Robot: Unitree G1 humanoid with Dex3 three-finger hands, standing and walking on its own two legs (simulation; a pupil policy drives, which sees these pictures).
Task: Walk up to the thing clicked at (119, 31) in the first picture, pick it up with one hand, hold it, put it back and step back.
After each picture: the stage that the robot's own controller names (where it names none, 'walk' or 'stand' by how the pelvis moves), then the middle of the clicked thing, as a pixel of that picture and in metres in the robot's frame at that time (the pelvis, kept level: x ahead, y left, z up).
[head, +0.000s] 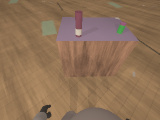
stand; (121, 28) +1.01 -0.31 +0.06
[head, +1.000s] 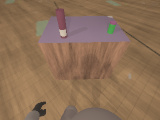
rise first; (111, 27) +0.91 -0.15 +0.09
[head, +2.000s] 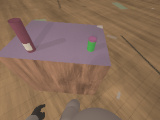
walk; (91, 44) +0.60 +0.07 +0.07
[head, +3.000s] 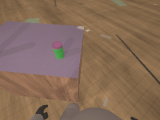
stand; (58, 50) +0.44 +0.27 +0.09
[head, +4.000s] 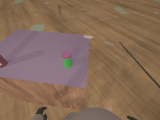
stand; (67, 60) +0.42 +0.20 +0.06
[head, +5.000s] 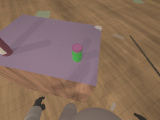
stand; (77, 53) +0.43 +0.11 +0.09
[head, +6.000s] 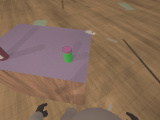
stand; (67, 54) +0.44 +0.20 +0.07
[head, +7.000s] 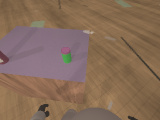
stand; (66, 55) +0.45 +0.21 +0.06
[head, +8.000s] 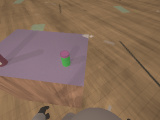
stand; (65, 58) +0.43 +0.21 +0.05
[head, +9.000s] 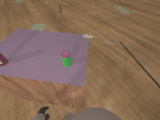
stand; (66, 58) +0.43 +0.20 +0.05
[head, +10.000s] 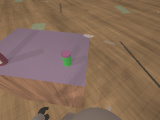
stand; (66, 58) +0.43 +0.20 +0.05
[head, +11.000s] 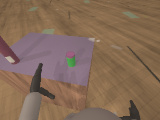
rise first; (71, 59) +0.44 +0.19 +0.06
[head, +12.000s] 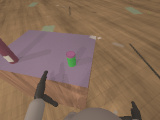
go down; (71, 59) +0.43 +0.19 +0.06
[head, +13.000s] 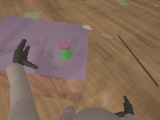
go down; (65, 51) +0.46 +0.17 +0.08
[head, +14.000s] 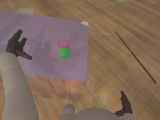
go down; (64, 49) +0.45 +0.17 +0.11
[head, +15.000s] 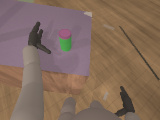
close in; (65, 40) +0.47 +0.16 +0.14
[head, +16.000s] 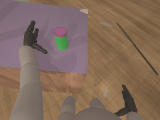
go down; (61, 39) +0.48 +0.17 +0.15
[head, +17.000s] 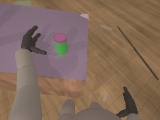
go down; (61, 44) +0.44 +0.18 +0.14
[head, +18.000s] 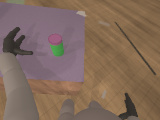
go down; (57, 46) +0.43 +0.19 +0.13
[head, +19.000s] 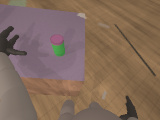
close in; (58, 46) +0.44 +0.19 +0.13
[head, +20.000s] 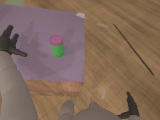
close in; (57, 47) +0.43 +0.18 +0.13
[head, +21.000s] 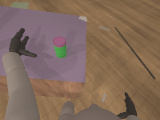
close in; (60, 48) +0.43 +0.18 +0.12
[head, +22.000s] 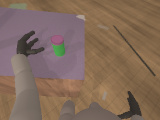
lift; (58, 46) +0.45 +0.18 +0.13
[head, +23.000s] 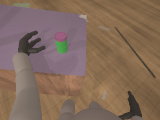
lift; (61, 43) +0.47 +0.18 +0.13
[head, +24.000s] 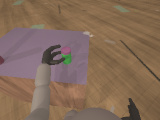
close; (66, 55) +0.43 +0.18 +0.11
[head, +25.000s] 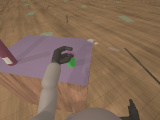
close; (70, 59) +0.45 +0.18 +0.08
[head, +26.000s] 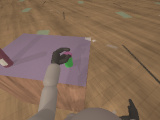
close; (68, 59) +0.44 +0.19 +0.07
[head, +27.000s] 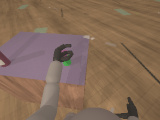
stand; (65, 58) +0.44 +0.20 +0.07
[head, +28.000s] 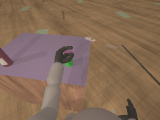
stand; (68, 58) +0.45 +0.18 +0.07
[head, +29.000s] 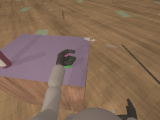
stand; (67, 60) +0.44 +0.19 +0.07
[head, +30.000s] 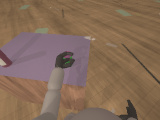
hold; (67, 59) +0.44 +0.19 +0.07
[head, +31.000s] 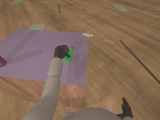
crouch; (68, 53) +0.48 +0.17 +0.08
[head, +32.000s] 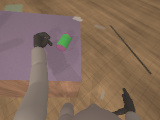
lower; (64, 42) +0.53 +0.15 +0.08
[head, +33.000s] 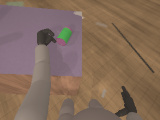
lower; (64, 36) +0.55 +0.15 +0.11
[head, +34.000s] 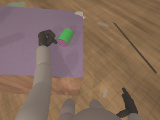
lower; (65, 36) +0.54 +0.14 +0.11
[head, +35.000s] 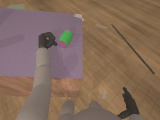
lower; (65, 38) +0.54 +0.14 +0.11
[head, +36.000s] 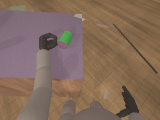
open; (65, 39) +0.53 +0.14 +0.11
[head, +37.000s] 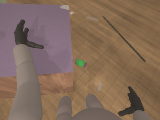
sink last; (80, 63) +0.55 -0.04 -0.28
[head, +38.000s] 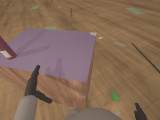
sink last; (114, 96) +0.51 -0.33 -0.68
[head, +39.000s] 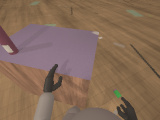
stand; (117, 93) +0.58 -0.41 -0.68
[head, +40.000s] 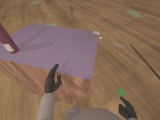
stand; (121, 91) +0.62 -0.48 -0.68
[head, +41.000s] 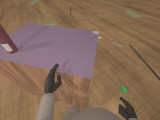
stand; (123, 89) +0.67 -0.53 -0.68
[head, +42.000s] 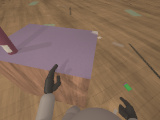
stand; (127, 87) +0.71 -0.58 -0.68
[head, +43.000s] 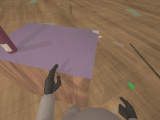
stand; (130, 85) +0.74 -0.64 -0.68
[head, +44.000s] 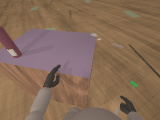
walk; (133, 83) +0.79 -0.68 -0.70
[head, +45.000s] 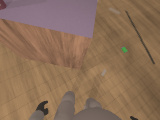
walk; (124, 49) +1.07 -0.71 -0.71
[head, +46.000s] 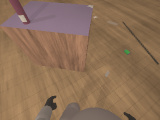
walk; (126, 51) +1.23 -0.78 -0.73
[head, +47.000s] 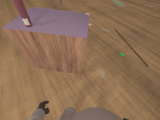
stand; (121, 54) +1.38 -0.73 -0.74
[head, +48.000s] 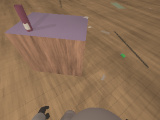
stand; (122, 55) +1.40 -0.77 -0.75
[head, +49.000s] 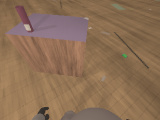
stand; (124, 55) +1.42 -0.81 -0.75
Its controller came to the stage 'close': yes
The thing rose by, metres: 0.01
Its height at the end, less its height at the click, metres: -0.80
